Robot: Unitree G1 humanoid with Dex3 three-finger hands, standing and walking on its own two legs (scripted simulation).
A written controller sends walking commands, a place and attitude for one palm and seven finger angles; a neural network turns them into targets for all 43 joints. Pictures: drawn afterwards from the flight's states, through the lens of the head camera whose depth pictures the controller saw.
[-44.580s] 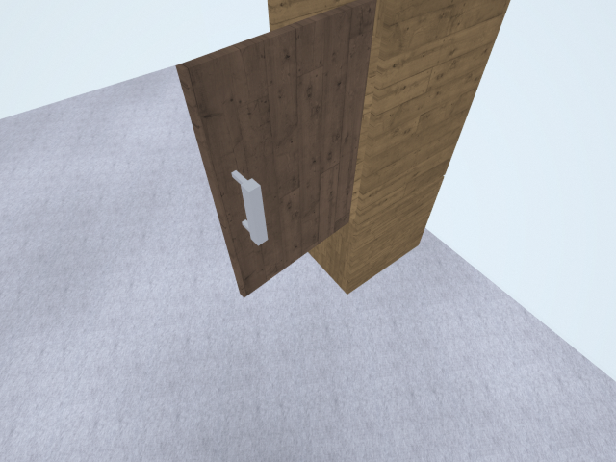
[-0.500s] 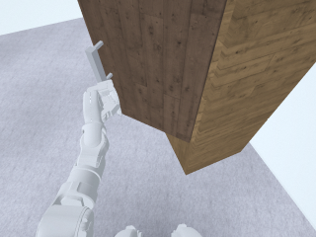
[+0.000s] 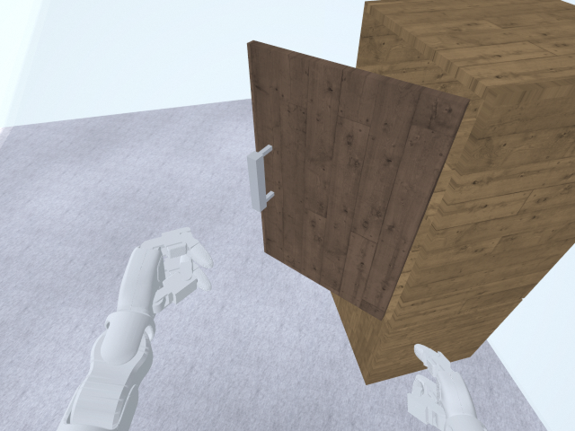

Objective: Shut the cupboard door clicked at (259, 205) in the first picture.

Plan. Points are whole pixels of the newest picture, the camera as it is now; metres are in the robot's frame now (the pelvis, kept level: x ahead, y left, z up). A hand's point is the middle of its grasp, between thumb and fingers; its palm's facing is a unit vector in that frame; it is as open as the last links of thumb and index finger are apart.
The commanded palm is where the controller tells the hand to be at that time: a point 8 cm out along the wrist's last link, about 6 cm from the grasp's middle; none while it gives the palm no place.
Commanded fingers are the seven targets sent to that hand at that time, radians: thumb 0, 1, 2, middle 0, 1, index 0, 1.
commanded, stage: draw the hand back to the body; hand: left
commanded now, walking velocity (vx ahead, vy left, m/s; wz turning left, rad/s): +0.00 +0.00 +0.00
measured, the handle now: (263, 178) +0.63 +0.11 -0.02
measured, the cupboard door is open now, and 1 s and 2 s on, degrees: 40 40 40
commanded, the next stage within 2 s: step back with the hand held close in 0.84 s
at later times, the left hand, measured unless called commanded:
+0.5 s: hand (20, 305) +0.19 +0.28 +0.17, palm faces +0.45 -0.78 -0.44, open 6.4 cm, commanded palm +0.15 +0.31 +0.19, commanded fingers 0.00 0.90 0.90 -0.20 -0.30 -0.20 -0.30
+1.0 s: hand (60, 303) +0.20 +0.25 +0.17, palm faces +0.44 -0.79 -0.43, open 7.4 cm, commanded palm +0.15 +0.28 +0.19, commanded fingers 0.00 0.90 0.90 -0.20 -0.30 -0.20 -0.30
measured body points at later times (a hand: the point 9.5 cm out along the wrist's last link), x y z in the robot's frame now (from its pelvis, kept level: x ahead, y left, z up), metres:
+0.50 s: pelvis +0.01 +0.01 +0.01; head -0.01 -0.01 +0.46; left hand +0.16 +0.32 +0.20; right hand +0.19 -0.20 -0.08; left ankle +0.00 +0.06 -0.73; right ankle -0.02 -0.11 -0.73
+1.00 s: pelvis +0.01 -0.02 +0.01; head +0.00 -0.05 +0.46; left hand +0.17 +0.29 +0.20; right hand +0.20 -0.24 -0.08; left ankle +0.00 +0.06 -0.73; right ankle -0.02 -0.11 -0.73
